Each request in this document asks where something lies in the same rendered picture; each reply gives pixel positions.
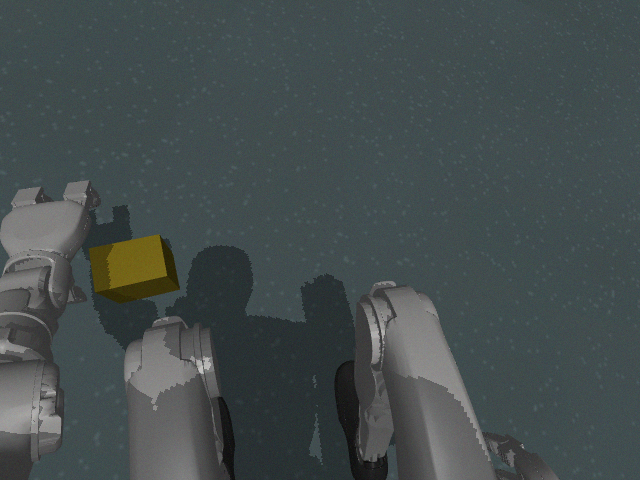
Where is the left robot arm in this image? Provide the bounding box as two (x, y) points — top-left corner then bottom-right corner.
(0, 250), (72, 480)

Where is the left robot hand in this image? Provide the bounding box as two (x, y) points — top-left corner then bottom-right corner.
(0, 180), (101, 304)

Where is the right robot hand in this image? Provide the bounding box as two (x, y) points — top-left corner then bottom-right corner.
(482, 432), (560, 480)

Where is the right robot foot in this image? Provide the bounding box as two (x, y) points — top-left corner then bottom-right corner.
(334, 360), (388, 480)

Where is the left robot foot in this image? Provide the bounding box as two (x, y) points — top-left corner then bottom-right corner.
(218, 397), (235, 480)

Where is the carton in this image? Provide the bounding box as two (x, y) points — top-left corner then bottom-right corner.
(89, 234), (180, 304)

